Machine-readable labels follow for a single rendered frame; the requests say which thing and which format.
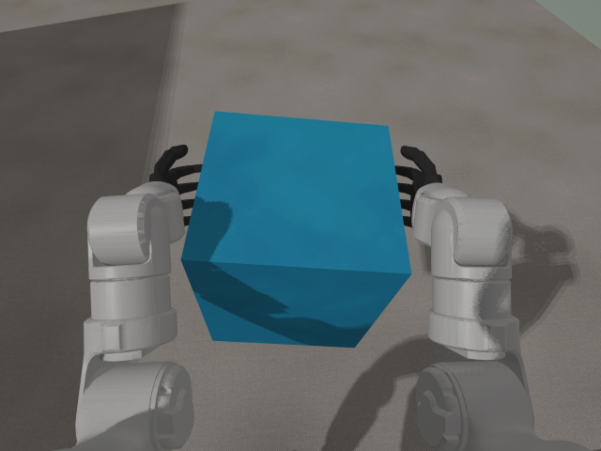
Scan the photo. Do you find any right robot hand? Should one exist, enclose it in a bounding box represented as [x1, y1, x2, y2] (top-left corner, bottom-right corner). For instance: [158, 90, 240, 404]
[395, 146, 442, 227]

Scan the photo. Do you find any carton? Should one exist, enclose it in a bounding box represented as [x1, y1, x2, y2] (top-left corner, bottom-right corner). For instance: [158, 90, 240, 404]
[181, 111, 411, 348]

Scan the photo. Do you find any robot right forearm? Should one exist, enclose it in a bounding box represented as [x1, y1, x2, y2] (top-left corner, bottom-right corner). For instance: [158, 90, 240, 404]
[411, 182, 534, 427]

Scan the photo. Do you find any robot left upper arm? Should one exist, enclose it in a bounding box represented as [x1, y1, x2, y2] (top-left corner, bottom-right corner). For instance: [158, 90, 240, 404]
[54, 361, 194, 451]

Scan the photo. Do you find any left robot hand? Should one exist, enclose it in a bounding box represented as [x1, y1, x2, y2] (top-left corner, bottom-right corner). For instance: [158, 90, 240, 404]
[149, 145, 202, 226]

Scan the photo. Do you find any robot right upper arm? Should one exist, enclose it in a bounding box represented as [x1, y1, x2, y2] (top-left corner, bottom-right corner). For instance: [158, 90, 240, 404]
[416, 361, 592, 451]

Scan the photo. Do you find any robot left forearm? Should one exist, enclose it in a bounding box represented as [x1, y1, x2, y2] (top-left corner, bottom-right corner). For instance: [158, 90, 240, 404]
[75, 181, 185, 439]

